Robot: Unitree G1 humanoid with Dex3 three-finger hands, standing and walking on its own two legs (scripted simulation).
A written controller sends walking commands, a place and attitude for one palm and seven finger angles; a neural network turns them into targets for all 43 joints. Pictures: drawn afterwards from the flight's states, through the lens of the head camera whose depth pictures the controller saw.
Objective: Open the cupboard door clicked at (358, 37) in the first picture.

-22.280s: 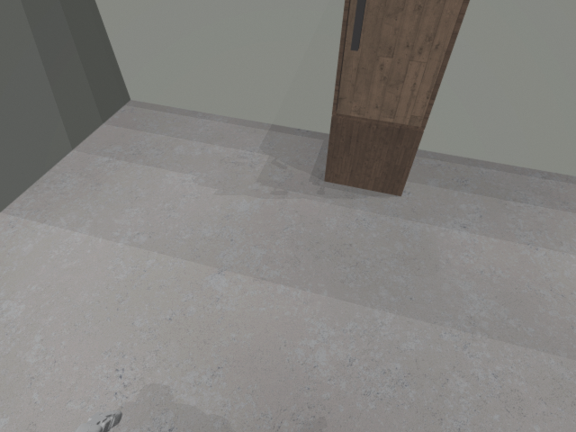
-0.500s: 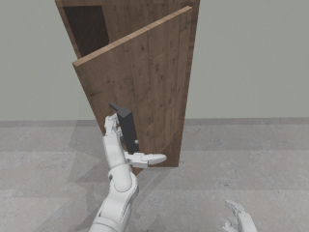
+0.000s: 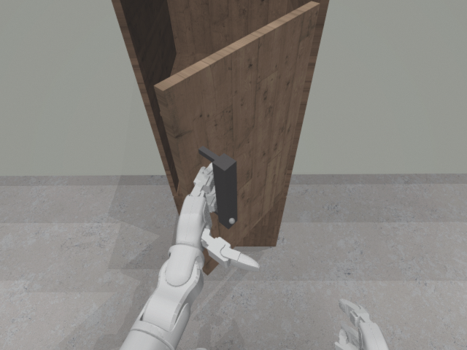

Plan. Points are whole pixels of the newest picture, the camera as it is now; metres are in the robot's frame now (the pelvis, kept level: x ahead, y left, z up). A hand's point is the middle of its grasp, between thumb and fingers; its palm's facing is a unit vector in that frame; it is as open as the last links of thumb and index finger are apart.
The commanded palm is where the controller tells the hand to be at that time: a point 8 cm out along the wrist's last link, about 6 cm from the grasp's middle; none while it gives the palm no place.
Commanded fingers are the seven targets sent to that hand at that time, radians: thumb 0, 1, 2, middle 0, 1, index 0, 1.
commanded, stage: slide the hand sideways off the handle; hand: left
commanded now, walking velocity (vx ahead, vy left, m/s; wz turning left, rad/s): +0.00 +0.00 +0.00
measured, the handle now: (217, 189) +0.37 +0.05 +0.08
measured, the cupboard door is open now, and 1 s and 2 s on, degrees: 49 49 49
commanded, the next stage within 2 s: draw the hand back to the body in 0.92 s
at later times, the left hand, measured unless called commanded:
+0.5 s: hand (215, 242) +0.27 +0.05 +0.08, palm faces -0.01 -1.00 +0.01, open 16.3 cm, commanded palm +0.23 +0.11 +0.07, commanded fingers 0.00 -0.50 0.30 -0.15 -0.30 -0.15 -0.30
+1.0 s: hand (185, 275) +0.22 +0.08 +0.07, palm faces +0.01 -1.00 -0.03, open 16.3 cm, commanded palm +0.19 +0.14 +0.07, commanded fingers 0.00 -0.50 0.30 -0.15 -0.30 -0.15 -0.30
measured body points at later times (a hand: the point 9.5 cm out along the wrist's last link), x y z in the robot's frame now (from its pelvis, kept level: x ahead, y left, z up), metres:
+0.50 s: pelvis +0.02 -0.02 +0.00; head +0.05 -0.03 +0.45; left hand +0.26 +0.10 +0.08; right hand +0.21 -0.23 -0.08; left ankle +0.01 +0.11 -0.70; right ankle +0.03 -0.12 -0.70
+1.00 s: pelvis +0.02 -0.04 -0.02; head +0.06 -0.06 +0.43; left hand +0.21 +0.14 +0.08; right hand +0.21 -0.26 -0.09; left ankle +0.01 +0.11 -0.70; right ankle +0.03 -0.12 -0.70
